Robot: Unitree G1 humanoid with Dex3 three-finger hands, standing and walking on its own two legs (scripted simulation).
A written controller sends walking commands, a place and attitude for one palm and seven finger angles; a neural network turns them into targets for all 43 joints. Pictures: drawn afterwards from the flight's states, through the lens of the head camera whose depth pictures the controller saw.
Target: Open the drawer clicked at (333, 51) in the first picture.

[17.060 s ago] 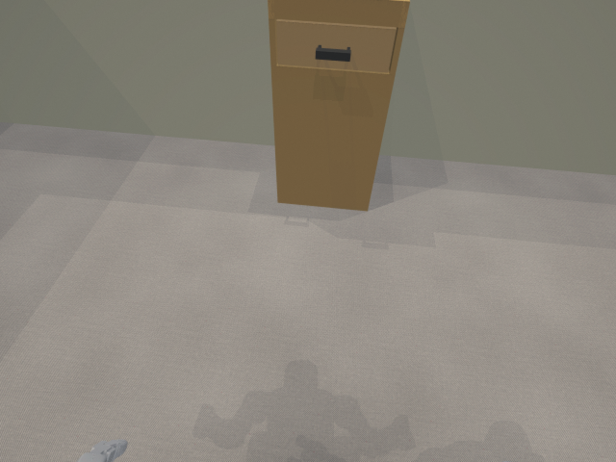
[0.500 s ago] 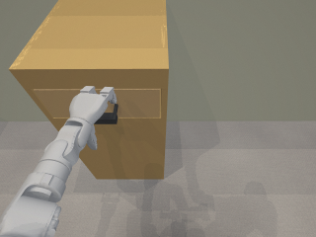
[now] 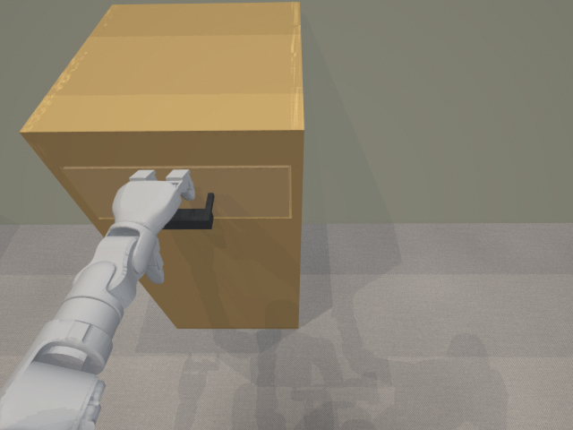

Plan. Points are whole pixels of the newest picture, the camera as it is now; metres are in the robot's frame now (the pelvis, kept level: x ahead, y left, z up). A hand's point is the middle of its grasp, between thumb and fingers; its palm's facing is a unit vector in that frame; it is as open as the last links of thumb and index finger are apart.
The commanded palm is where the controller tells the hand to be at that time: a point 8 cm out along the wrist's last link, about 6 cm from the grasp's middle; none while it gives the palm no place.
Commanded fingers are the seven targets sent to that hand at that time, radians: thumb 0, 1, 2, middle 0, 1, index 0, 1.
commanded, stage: move the hooked fingers above the handle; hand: left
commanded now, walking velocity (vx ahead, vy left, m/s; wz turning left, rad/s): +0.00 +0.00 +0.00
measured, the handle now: (182, 208) +0.47 +0.21 -0.02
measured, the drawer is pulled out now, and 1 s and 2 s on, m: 0.00 0.00 0.00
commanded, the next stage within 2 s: lower the fingers behind the handle in 0.70 s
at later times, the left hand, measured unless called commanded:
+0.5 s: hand (159, 224) +0.41 +0.22 +0.03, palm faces -0.14 -0.04 -0.99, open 13.7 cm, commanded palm +0.40 +0.22 +0.10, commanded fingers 0.00 -0.50 0.30 -0.30 -1.20 -0.30 -1.20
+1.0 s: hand (162, 225) +0.41 +0.22 +0.02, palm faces -0.15 -0.04 -0.99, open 13.7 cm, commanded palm +0.40 +0.23 +0.08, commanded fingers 0.00 -0.50 0.30 -0.30 -1.20 -0.30 -1.20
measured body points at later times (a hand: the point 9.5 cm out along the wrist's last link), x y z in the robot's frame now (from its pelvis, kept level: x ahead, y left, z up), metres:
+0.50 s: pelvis +0.00 -0.01 +0.00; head +0.05 -0.02 +0.45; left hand +0.41 +0.22 +0.08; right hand +0.08 -0.27 -0.13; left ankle -0.02 +0.10 -0.72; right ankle +0.00 -0.11 -0.72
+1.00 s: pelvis +0.00 +0.00 +0.00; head +0.05 -0.01 +0.44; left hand +0.42 +0.22 +0.07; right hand +0.08 -0.26 -0.13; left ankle -0.02 +0.10 -0.72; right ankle +0.00 -0.11 -0.72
